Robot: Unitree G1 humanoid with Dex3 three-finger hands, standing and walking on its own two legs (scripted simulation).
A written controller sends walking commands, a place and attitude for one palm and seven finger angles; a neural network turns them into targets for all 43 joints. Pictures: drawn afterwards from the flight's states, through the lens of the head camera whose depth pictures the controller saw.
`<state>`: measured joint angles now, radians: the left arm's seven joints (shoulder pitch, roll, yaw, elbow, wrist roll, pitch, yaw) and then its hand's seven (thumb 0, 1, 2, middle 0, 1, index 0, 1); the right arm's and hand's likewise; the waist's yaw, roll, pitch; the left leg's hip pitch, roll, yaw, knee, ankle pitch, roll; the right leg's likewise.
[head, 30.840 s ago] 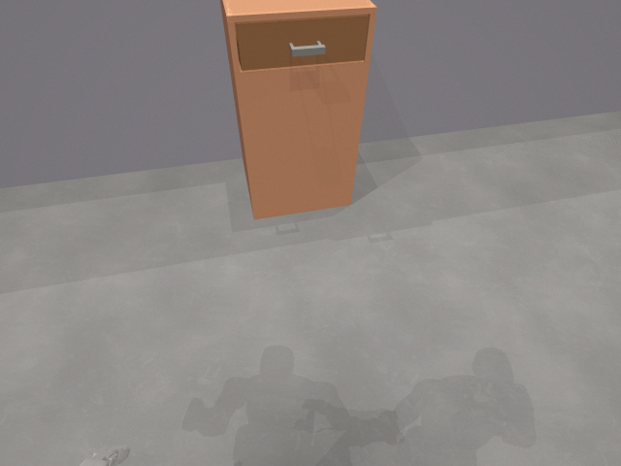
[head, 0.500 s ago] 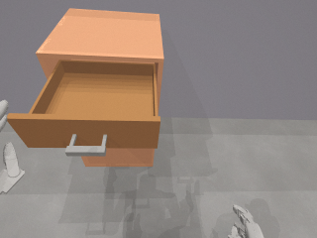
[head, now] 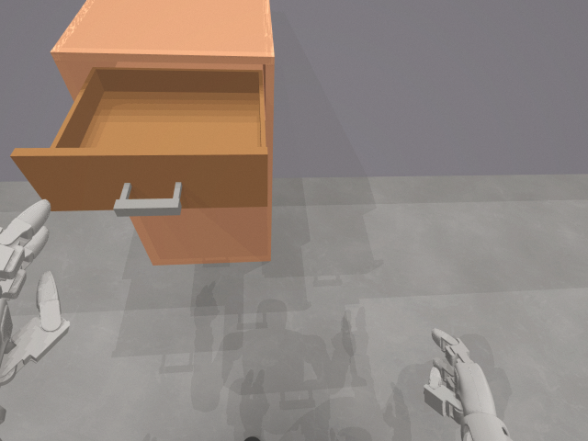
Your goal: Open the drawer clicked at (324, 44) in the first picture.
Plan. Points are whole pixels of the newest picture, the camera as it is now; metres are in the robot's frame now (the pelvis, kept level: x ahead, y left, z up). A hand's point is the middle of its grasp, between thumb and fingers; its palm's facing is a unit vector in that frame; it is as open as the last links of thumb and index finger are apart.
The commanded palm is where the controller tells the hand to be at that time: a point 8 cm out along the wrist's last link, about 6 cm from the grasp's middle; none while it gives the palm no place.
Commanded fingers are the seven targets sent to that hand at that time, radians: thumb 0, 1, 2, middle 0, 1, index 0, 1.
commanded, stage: stop stepping back and stand still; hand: left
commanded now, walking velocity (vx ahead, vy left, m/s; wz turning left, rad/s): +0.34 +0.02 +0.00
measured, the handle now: (150, 198) +0.49 +0.29 -0.01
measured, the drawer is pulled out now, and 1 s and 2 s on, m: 0.30 0.30 0.30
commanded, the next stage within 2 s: let the arm hang, fingers relaxed in 0.70 s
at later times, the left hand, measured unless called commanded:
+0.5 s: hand out of the picture +0.04 +0.22 +0.15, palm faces +0.40 -0.80 -0.44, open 7.4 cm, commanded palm -0.02 +0.26 +0.18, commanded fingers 0.00 0.90 0.90 -0.20 -0.30 -0.20 -0.30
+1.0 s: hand out of the picture +0.01 +0.18 -0.11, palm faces +0.13 -0.95 -0.29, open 7.4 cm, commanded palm none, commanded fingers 0.00 0.90 0.90 -0.20 -0.30 -0.20 -0.30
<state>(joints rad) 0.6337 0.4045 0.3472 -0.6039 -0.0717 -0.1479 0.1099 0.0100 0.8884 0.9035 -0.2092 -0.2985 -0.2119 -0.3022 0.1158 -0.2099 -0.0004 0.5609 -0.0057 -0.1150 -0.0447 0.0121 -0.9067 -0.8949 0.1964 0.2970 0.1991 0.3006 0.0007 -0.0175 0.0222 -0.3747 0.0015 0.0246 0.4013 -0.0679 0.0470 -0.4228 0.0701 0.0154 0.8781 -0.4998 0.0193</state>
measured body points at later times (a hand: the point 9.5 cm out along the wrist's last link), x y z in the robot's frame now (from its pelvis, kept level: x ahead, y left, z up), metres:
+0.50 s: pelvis -0.13 -0.03 +0.00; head -0.13 -0.03 +0.45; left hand +0.02 +0.26 +0.17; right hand +0.02 -0.30 -0.08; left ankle -0.18 +0.10 -0.74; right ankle -0.08 -0.13 -0.74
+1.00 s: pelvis -0.13 -0.03 -0.02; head -0.11 -0.04 +0.43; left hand +0.00 +0.23 -0.09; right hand +0.02 -0.26 -0.15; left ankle -0.11 +0.10 -0.75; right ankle -0.09 -0.11 -0.74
